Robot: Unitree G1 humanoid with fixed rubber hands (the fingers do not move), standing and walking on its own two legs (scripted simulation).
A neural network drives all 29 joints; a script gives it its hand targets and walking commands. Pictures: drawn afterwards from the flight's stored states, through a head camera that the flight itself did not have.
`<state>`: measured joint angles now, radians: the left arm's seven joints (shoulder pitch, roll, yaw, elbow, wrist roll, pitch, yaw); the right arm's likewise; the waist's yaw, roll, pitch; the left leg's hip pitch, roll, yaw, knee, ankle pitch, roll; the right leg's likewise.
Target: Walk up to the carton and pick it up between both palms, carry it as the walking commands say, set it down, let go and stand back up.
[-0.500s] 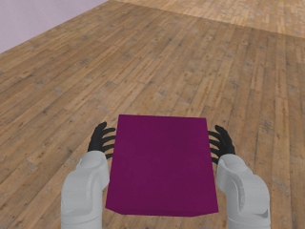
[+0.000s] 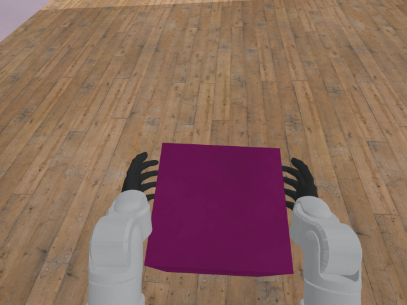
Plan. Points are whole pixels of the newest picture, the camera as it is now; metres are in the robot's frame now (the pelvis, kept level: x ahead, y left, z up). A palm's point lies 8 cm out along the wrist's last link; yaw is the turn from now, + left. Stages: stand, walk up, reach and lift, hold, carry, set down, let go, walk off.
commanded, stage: carry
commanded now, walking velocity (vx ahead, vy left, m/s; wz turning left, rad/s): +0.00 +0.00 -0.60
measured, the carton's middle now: (215, 217) +0.29 +0.00 -0.01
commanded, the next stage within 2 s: none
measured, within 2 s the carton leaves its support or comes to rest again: neither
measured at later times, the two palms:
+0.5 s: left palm (177, 174) +0.31 +0.06 +0.13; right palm (361, 210) +0.24 -0.21 +0.13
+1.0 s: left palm (272, 155) +0.36 -0.11 +0.11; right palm out of the picture +0.22 -0.36 +0.09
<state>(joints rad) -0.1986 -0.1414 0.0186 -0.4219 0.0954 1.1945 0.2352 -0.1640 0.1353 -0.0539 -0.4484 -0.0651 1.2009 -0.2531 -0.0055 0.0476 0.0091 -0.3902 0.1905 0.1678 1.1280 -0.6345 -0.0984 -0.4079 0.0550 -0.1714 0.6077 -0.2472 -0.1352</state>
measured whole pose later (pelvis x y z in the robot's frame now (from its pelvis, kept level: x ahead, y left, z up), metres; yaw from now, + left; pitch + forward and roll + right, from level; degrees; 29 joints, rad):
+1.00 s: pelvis +0.04 -0.10 +0.01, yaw -26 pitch +3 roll +1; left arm -0.24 -0.15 0.06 -0.36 0.10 1.18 0.23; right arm -0.20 0.14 -0.06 -0.40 -0.07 1.22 -0.25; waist -0.03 0.04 0.03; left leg -0.47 0.11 0.10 1.04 -0.55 -0.08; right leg -0.36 -0.02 -0.11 0.55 -0.25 -0.05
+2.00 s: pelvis +0.09 -0.08 +0.01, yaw -28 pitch +3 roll +0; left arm -0.25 -0.15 0.05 -0.33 0.11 1.24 0.24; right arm -0.21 0.14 -0.06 -0.35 -0.11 1.26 -0.24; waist -0.01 0.00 -0.11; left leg -0.32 0.04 0.14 0.54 -0.27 0.03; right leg -0.30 -0.03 -0.06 0.53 -0.28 0.01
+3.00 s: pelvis +0.07 -0.07 +0.01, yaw -28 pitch +4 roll +0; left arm -0.24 -0.15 0.05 -0.31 0.14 1.23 0.22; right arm -0.21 0.14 -0.06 -0.32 -0.12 1.25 -0.22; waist -0.02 0.02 -0.13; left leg -0.36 0.04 0.13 0.54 -0.24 0.03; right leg -0.35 -0.03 -0.07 0.53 -0.24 0.00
